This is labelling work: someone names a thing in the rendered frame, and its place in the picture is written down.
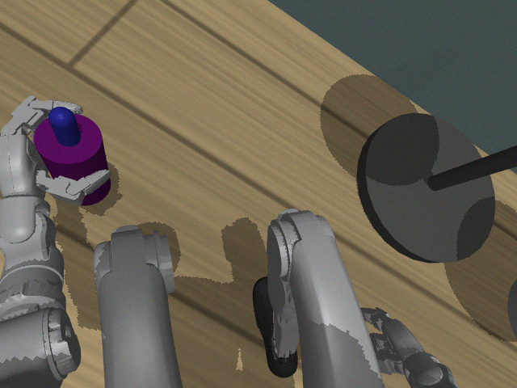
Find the left robot hand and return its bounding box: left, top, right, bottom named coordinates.
left=0, top=95, right=111, bottom=206

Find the right robot hand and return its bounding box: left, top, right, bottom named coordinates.
left=360, top=307, right=425, bottom=375

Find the coat stand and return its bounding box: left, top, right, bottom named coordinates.
left=356, top=113, right=517, bottom=263

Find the right robot arm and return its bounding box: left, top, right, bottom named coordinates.
left=402, top=352, right=460, bottom=388

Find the right robot foot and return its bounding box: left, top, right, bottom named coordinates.
left=253, top=276, right=298, bottom=378

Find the bottle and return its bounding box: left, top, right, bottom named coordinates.
left=34, top=107, right=111, bottom=206

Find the left robot arm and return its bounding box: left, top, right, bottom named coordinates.
left=0, top=195, right=81, bottom=388

